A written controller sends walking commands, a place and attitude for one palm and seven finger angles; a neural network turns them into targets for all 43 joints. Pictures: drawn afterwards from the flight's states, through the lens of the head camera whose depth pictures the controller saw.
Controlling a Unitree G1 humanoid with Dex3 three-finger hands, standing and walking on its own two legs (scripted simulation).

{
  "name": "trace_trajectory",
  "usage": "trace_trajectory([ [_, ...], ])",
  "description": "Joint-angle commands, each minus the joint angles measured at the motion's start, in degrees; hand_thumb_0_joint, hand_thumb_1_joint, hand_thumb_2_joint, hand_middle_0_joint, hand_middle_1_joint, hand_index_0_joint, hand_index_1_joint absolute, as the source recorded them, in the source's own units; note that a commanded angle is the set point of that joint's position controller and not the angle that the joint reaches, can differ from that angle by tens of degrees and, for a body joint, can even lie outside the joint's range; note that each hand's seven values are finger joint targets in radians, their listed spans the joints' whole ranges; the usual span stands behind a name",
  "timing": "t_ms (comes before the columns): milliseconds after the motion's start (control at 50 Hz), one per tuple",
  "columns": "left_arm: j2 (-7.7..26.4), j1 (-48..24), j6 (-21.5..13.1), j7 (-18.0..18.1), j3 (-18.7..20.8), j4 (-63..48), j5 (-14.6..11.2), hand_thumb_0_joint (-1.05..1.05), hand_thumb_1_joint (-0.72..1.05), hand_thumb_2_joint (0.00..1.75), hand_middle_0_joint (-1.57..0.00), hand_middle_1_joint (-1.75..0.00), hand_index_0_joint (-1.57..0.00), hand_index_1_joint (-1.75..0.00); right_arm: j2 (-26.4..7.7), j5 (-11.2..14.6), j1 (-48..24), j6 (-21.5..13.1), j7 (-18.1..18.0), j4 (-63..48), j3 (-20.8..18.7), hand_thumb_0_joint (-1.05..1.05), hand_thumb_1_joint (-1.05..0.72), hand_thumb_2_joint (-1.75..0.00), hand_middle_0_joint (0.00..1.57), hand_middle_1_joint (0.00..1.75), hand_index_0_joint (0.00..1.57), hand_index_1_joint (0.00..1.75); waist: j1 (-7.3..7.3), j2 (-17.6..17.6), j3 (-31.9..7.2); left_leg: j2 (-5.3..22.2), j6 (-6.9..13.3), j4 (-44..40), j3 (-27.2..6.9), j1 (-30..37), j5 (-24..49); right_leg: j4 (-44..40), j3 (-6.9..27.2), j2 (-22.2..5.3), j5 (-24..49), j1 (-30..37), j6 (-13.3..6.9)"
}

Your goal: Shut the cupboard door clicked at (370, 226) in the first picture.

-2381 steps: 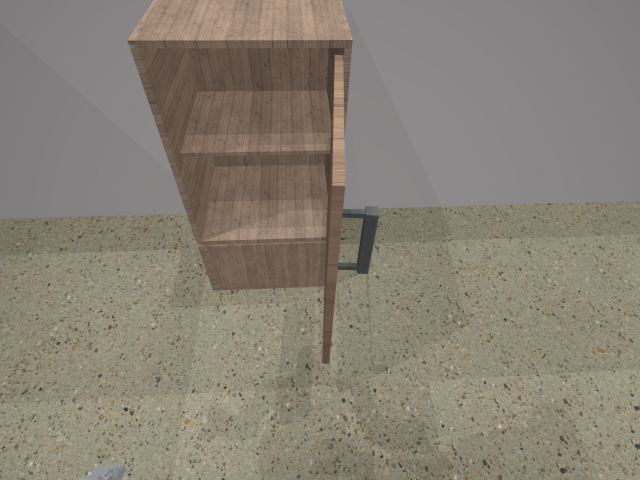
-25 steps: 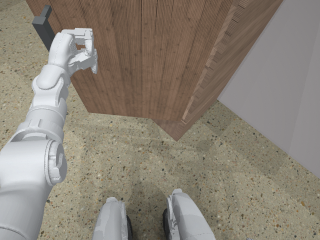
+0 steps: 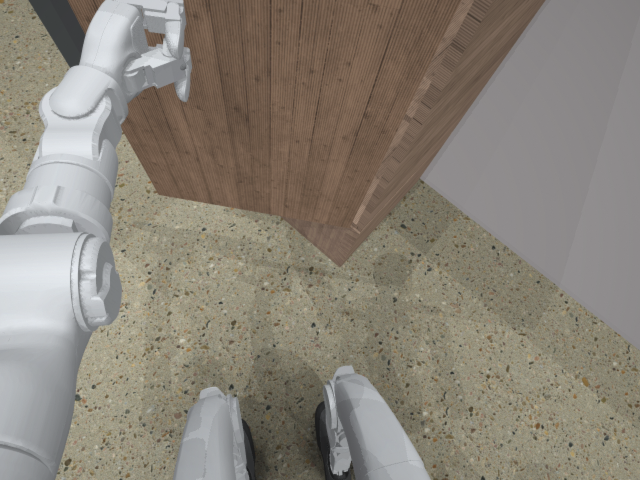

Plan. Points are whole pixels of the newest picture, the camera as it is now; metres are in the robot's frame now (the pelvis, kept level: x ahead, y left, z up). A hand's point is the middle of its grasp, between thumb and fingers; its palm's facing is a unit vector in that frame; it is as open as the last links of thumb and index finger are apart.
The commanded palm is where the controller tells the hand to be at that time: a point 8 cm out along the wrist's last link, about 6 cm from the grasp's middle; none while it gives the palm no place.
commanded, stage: push the door shut along its arc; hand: left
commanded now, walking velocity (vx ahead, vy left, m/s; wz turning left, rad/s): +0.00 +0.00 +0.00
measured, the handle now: (86, 40) +0.61 +0.18 +0.08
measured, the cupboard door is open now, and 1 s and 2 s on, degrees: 33 21 21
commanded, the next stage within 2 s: pull the fist back off the door in 0.22 s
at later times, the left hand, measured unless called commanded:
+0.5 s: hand (196, 31) +0.62 +0.06 +0.09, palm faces +0.05 -1.00 +0.04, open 3.2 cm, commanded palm +0.58 +0.08 +0.09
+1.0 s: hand (201, 86) +0.54 +0.06 +0.08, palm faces +0.05 -1.00 -0.04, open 3.1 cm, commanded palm +0.51 +0.10 +0.09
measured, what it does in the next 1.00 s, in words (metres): stands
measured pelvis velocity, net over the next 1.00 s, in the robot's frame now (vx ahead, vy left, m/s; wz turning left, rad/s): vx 0.03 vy -0.02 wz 0.02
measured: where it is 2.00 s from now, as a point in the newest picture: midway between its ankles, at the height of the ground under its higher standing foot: (290, 473)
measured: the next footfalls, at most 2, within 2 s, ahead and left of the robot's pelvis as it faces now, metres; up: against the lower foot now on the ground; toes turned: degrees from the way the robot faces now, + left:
none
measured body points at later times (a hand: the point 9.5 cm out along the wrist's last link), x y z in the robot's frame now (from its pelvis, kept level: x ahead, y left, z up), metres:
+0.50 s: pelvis +0.00 +0.00 -0.01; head +0.20 +0.01 +0.39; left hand +0.61 +0.11 +0.09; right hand -0.05 -0.24 -0.11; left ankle +0.04 +0.11 -0.61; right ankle +0.04 -0.12 -0.61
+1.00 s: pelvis +0.03 -0.02 +0.03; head +0.18 -0.01 +0.46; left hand +0.54 +0.11 +0.09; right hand +0.02 -0.28 -0.09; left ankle +0.04 +0.11 -0.61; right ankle +0.04 -0.12 -0.61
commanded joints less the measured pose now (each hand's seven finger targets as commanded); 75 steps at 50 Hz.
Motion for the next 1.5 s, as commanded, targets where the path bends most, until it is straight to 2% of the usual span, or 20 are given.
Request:
trace_trajectory([
  [0,6.2,-33.9,-3.3,-0.5,1.1,-12.4,-0.9,0.0,0.9,0.9,-1.3,-1.5,-1.3,-1.5,-11.3,-0.2,12.9,-1.3,-0.6,-0.7,-4.0,0.0,-0.9,-0.9,0.2,0.3,0.2,0.3,-4.64,9.5,-34.2,-1.7,1.1,-5.6,-6.4,33.6,22.5,-9.1,2.1,2.5,14.3,5.6,-1.2],
  [300,7.0,-42.7,0.4,-1.8,0.1,-8.6,1.2,0.0,0.9,0.9,-1.3,-1.5,-1.3,-1.5,-11.5,-0.9,14.1,-2.4,-1.0,0.8,-3.6,0.0,-0.9,-0.9,0.2,0.3,0.2,0.3,-7.88,11.4,-35.0,-1.5,1.5,-2.6,-6.6,30.8,21.3,-7.3,1.4,3.1,13.3,1.5,-1.3],
  [320,9.7,-40.2,1.5,9.2,11.8,-8.2,-2.6,0.0,0.9,0.9,-1.3,-1.5,-1.3,-1.5,-10.5,-1.8,17.0,-2.3,-0.4,-1.6,-2.5,0.0,-0.9,-0.9,0.2,0.3,0.2,0.3,-4.73,11.0,-34.1,-0.6,0.9,-4.5,-7.2,26.7,18.4,-7.8,1.6,2.4,11.9,3.7,-0.9],
  [360,5.9,-36.6,1.6,19.1,11.7,-7.0,-0.8,0.0,0.9,0.9,-1.3,-1.5,-1.3,-1.5,-9.8,-3.1,17.1,-2.1,1.6,-1.8,-2.8,0.0,-0.9,-0.9,0.2,0.3,0.2,0.3,-4.64,7.8,-34.7,-0.8,0.7,-5.2,-7.4,24.6,17.3,-7.3,1.4,2.3,11.0,5.2,-0.1],
  [400,3.7,-35.1,-0.8,28.0,12.5,-11.9,1.6,0.0,0.9,0.9,-1.3,-1.5,-1.3,-1.5,-9.2,-4.5,17.6,-1.5,3.6,-2.8,-3.5,0.0,-0.9,-0.9,0.2,0.3,0.2,0.3,-3.07,9.8,-38.1,-1.0,0.2,-5.3,-6.1,25.9,20.9,-7.5,1.7,2.0,14.0,7.8,0.3],
  [460,0.0,-34.2,-6.7,37.1,7.1,-15.4,10.8,0.0,0.9,0.9,-1.3,-1.5,-1.3,-1.5,-8.6,-6.1,18.5,-0.5,6.3,-1.8,-4.8,0.0,-0.9,-0.9,0.2,0.3,0.2,0.3,-3.79,10.4,-40.7,-1.0,-0.3,-4.9,-5.9,29.5,24.7,-6.9,1.6,2.0,16.9,7.8,0.4],
  [500,-0.8,-34.3,-8.2,36.5,4.4,-16.9,12.2,0.0,0.9,0.9,-1.3,-1.5,-1.3,-1.5,-9.0,-5.6,18.9,0.8,7.1,-1.4,-5.7,0.0,-0.9,-0.9,0.2,0.3,0.2,0.3,-4.0,10.7,-41.2,-1.4,-0.4,-6.3,-5.2,31.0,23.7,-8.9,2.0,2.0,17.8,11.1,0.3],
  [560,0.4,-34.0,-8.0,33.1,5.5,-17.6,9.3,0.0,0.9,0.9,-1.3,-1.5,-1.3,-1.5,-9.3,-4.5,18.5,2.3,6.3,-1.7,-5.8,0.0,-0.9,-0.9,0.2,0.3,0.2,0.3,-3.4,9.3,-42.6,-2.1,-0.1,-8.3,-4.7,31.5,22.3,-10.4,2.8,2.1,19.6,16.5,0.2],
  [640,0.8,-27.9,-8.7,32.5,8.6,-16.1,5.8,0.0,0.9,0.9,-1.3,-1.5,-1.3,-1.5,-8.4,-4.0,17.3,2.9,5.6,-2.3,-5.1,0.0,-0.9,-0.9,0.2,0.3,0.2,0.3,-1.83,4.3,-38.1,-2.8,0.4,-10.2,-2.8,26.7,20.1,-12.7,3.8,2.0,21.3,23.0,0.7],
  [700,1.1,-19.9,-11.3,33.3,10.1,-13.5,6.5,0.0,0.9,0.9,-1.3,-1.5,-1.3,-1.5,-7.7,-4.1,16.8,3.0,5.6,-2.6,-5.0,0.0,-0.9,-0.9,0.2,0.3,0.2,0.3,-0.21,1.6,-34.0,-3.1,0.5,-10.7,-1.6,23.5,20.2,-13.1,4.3,1.8,23.4,25.7,0.8],
  [820,-5.8,-9.3,-13.4,31.3,5.7,-13.2,5.7,0.0,0.9,0.9,-1.3,-1.5,-1.3,-1.5,-7.5,-3.3,14.5,4.1,5.9,-3.5,-6.0,0.0,-0.9,-0.9,0.2,0.3,0.2,0.3,1.18,-1.4,-30.2,-3.8,0.4,-12.2,0.1,22.7,20.1,-14.3,5.2,1.4,27.2,29.3,0.7],
  [900,-12.8,-9.3,-15.2,30.0,0.7,-19.7,3.2,0.0,0.9,0.9,-1.3,-1.5,-1.3,-1.5,-7.2,-2.7,12.8,4.5,5.5,-3.7,-6.9,0.0,-0.9,-0.9,0.2,0.3,0.2,0.3,1.06,0.7,-31.3,-3.7,0.0,-12.8,-0.2,30.0,22.4,-14.6,4.3,1.2,27.5,26.5,0.7],
  [980,-16.0,-8.3,-17.6,30.7,-2.3,-25.3,2.6,0.0,0.9,0.9,-1.3,-1.5,-1.3,-1.5,-7.1,-2.4,10.9,4.6,5.1,-3.2,-7.5,0.0,-0.9,-0.9,0.2,0.3,0.2,0.3,1.56,2.2,-33.1,-3.4,-0.3,-13.0,-0.9,35.7,24.6,-14.3,3.6,1.0,27.4,24.7,0.5],
  [1100,-17.1,-2.9,-19.1,33.1,-3.2,-27.8,3.7,0.0,0.9,0.9,-1.3,-1.5,-1.3,-1.5,-6.6,-2.4,7.6,4.8,4.7,-3.4,-7.5,0.0,-0.9,-0.9,0.2,0.3,0.2,0.3,3.69,1.3,-32.8,-3.7,-0.5,-14.1,-0.8,36.5,24.4,-13.9,3.4,0.7,27.4,26.6,0.4],
  [1160,-15.8,-5.3,-18.9,34.4,-2.5,-24.8,4.4,0.0,0.9,0.9,-1.3,-1.5,-1.3,-1.5,-6.7,-2.5,6.8,5.1,4.2,-3.1,-7.1,0.0,-0.9,-0.9,0.2,0.3,0.2,0.3,2.15,-2.2,-28.4,-3.9,-0.1,-14.3,-0.5,32.9,20.3,-14.8,3.9,0.6,24.8,26.0,0.8],
  [1220,-14.9,-4.4,-18.7,35.3,-1.2,-20.8,4.7,0.0,0.9,0.9,-1.3,-1.5,-1.3,-1.5,-6.5,-2.5,5.2,5.1,3.9,-3.3,-6.7,0.0,-0.9,-0.9,0.2,0.3,0.2,0.3,2.66,-3.9,-26.3,-4.2,-0.1,-14.8,-0.2,29.7,16.4,-15.5,4.2,0.5,21.8,26.7,0.9],
  [1300,-16.3,-5.1,-19.2,34.8,-2.2,-19.6,4.6,0.0,0.9,0.9,-1.3,-1.5,-1.3,-1.5,-6.5,-2.7,4.6,4.8,3.8,-3.7,-6.5,0.0,-0.9,-0.9,0.2,0.3,0.2,0.3,2.51,-2.9,-28.2,-4.2,-0.2,-14.5,-0.4,29.9,16.1,-14.8,4.2,0.4,21.0,25.8,0.8],
  [1340,-11.7,0.8,-19.5,34.0,1.8,-24.0,3.7,0.0,0.9,0.9,-1.3,-1.5,-1.3,-1.5,-6.8,-2.4,4.4,5.1,3.9,-5.4,-6.6,0.0,-0.9,-0.9,0.2,0.3,0.2,0.3,6.38,-1.7,-33.2,-4.3,-0.5,-16.1,0.0,32.7,19.0,-14.8,4.5,0.4,23.8,31.1,0.4],
  [1380,-12.8,8.9,-18.3,32.5,1.2,-28.8,2.6,0.0,0.9,0.9,-1.3,-1.5,-1.3,-1.5,-6.3,-1.5,3.9,5.4,3.9,-7.5,-6.4,0.0,-0.9,-0.9,0.2,0.3,0.2,0.3,8.65,-1.5,-35.9,-4.2,-0.6,-17.9,0.7,35.6,22.4,-15.7,4.4,0.7,27.7,35.7,0.3],
  [1480,-12.7,17.6,-13.2,29.4,-0.7,-42.2,-1.0,0.0,0.9,0.9,-1.3,-1.5,-1.3,-1.5,-6.0,0.9,2.4,5.7,2.1,-10.2,-6.2,0.0,-0.9,-0.9,0.2,0.3,0.2,0.3,9.15,-8.3,-28.6,-4.3,0.2,-23.9,2.3,35.8,17.5,-23.6,5.6,0.7,25.4,44.3,1.1],
])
